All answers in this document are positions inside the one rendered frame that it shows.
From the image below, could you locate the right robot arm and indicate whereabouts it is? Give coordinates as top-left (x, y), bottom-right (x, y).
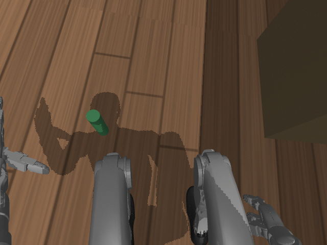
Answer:
top-left (267, 226), bottom-right (302, 245)

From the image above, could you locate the right robot hand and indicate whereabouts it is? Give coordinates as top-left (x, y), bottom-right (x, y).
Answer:
top-left (243, 194), bottom-right (284, 241)

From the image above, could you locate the left robot hand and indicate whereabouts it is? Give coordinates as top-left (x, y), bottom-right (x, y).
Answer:
top-left (0, 96), bottom-right (50, 174)

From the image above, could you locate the left robot arm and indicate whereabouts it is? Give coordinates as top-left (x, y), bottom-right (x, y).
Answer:
top-left (0, 158), bottom-right (12, 245)

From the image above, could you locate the right robot foot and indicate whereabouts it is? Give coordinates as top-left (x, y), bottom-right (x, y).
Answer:
top-left (186, 186), bottom-right (208, 245)

